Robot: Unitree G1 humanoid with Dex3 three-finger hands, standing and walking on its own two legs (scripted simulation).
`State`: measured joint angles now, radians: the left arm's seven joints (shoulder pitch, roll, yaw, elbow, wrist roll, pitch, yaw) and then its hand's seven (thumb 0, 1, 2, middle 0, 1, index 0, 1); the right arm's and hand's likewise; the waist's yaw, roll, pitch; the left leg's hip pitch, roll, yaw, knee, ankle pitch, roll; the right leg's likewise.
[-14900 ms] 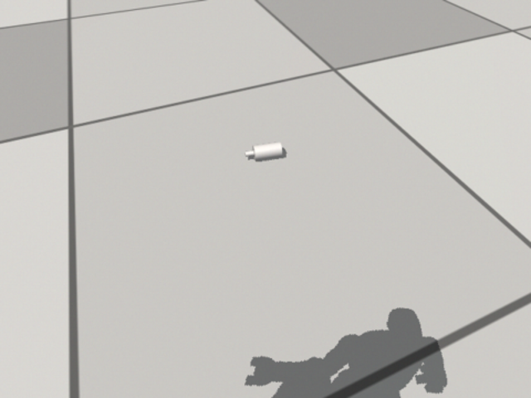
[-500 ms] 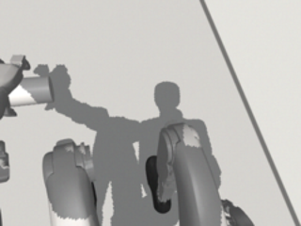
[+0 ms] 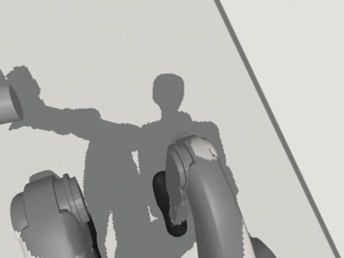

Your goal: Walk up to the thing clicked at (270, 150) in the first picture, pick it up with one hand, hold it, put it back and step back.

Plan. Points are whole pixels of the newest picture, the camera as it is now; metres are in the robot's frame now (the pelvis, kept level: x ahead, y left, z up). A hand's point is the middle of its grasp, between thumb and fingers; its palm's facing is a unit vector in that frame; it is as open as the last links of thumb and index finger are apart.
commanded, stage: rest palm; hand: left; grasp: from above
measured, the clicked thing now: out of the picture +0.47 +0.35 -0.26
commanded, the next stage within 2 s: close in 0.92 s
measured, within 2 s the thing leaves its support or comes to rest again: neither
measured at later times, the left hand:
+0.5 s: hand out of the picture +0.45 +0.32 -0.23, palm faces -0.48 -0.12 -0.87, open 13.8 cm
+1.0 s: hand out of the picture +0.46 +0.31 -0.24, palm faces -0.44 -0.11 -0.89, open 13.8 cm
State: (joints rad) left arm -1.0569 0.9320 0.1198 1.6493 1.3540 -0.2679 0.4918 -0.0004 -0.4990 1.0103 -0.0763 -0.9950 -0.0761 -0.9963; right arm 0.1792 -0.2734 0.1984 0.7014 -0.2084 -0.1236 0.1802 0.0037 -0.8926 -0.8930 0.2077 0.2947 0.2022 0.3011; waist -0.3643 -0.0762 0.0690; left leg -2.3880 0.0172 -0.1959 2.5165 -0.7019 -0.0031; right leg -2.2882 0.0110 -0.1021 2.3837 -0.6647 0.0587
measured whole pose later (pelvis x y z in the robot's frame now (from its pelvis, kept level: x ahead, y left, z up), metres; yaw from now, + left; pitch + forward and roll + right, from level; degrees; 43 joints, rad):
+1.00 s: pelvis +0.00 +0.00 -0.01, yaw -3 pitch +29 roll -13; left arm -1.04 0.99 0.13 1.68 1.35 -0.26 0.58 0.00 -0.48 1.00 -0.08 -1.04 -0.09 -1.04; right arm 0.12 -0.32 0.26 0.66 -0.26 -0.19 0.24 0.00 -0.90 -0.90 0.21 0.29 0.20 0.30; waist -0.38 -0.12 0.12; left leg -2.37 0.02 -0.24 2.57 -0.74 0.00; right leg -2.26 0.03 -0.14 2.40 -0.67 0.07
